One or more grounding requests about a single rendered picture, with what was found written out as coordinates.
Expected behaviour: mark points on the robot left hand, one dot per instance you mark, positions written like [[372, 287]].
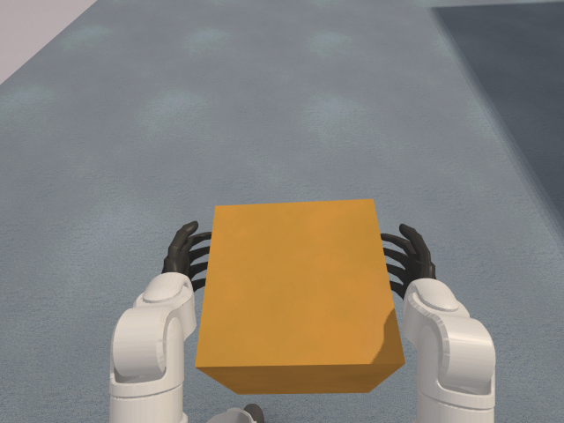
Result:
[[179, 257]]

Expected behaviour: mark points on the left robot foot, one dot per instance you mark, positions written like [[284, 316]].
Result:
[[255, 411]]

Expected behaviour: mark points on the robot right hand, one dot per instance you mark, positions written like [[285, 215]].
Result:
[[417, 260]]

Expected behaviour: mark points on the right robot forearm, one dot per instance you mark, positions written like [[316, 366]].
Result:
[[456, 356]]

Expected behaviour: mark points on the robot left shin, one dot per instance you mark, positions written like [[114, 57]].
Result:
[[239, 410]]

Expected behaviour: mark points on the carton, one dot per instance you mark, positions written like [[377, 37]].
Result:
[[297, 300]]

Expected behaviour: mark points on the left robot forearm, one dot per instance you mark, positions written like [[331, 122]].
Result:
[[147, 353]]

